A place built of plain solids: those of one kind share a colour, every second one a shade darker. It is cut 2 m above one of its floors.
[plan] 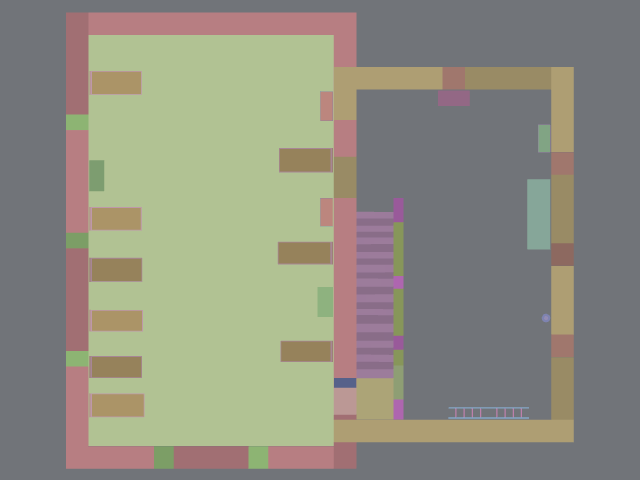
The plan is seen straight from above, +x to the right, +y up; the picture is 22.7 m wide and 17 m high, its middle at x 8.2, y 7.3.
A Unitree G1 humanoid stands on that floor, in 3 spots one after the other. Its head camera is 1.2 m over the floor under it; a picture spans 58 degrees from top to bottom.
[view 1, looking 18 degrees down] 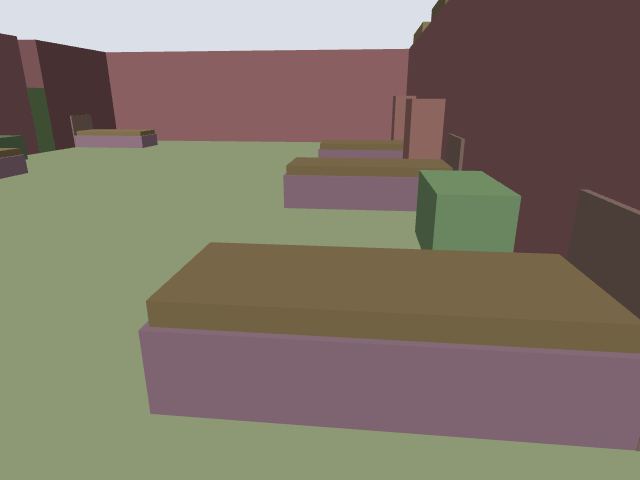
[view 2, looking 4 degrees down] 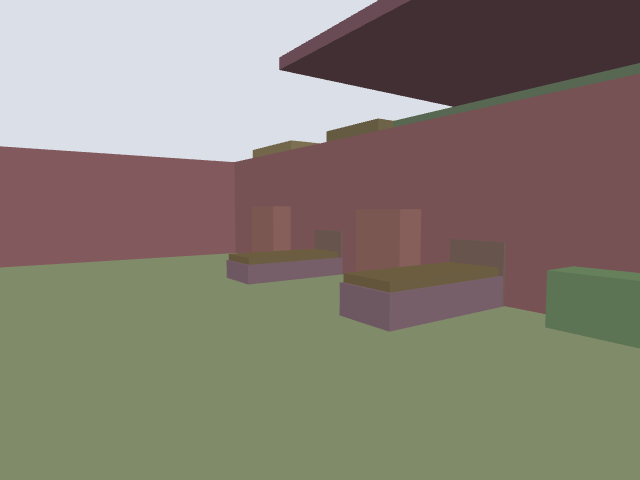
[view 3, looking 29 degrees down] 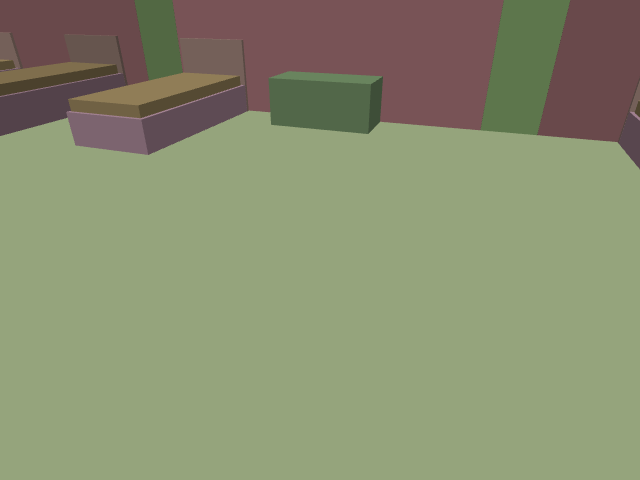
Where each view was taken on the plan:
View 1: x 7.63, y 1.63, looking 96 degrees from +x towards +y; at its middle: floor_dorter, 3.88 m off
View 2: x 3.74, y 3.40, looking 55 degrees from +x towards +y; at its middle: bed_head_dorter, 8.53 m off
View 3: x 4.85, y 11.16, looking -160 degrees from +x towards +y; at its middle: floor_dorter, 2.48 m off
